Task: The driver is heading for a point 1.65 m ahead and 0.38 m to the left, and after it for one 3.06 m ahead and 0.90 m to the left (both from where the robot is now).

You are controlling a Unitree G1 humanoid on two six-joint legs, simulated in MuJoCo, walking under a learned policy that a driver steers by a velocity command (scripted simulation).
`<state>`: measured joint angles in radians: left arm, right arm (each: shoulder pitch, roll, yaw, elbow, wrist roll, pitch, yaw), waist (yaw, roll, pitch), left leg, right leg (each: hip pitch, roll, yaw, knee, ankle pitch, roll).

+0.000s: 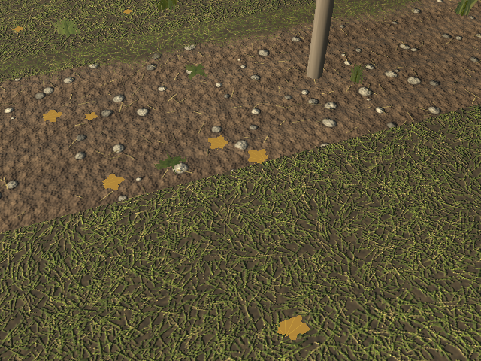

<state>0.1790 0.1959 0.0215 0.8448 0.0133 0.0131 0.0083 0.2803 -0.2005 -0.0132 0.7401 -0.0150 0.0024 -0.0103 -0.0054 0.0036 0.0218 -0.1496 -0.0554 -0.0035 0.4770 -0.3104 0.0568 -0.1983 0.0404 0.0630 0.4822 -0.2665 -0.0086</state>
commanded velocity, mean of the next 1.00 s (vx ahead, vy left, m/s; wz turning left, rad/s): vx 0.37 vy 0.00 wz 0.00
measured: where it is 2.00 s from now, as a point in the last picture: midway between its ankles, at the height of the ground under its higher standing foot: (276, 248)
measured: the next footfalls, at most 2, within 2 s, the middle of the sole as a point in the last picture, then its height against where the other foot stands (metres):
left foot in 0.64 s outside the picture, level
right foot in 1.40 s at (299, 274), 0.15 m lower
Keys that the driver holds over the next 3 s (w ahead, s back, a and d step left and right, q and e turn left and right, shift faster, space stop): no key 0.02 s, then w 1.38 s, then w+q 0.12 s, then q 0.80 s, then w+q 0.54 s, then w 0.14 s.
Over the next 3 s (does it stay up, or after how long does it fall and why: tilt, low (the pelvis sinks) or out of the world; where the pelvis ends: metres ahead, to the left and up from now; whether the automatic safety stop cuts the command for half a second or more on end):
stays up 1.06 0.04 -0.16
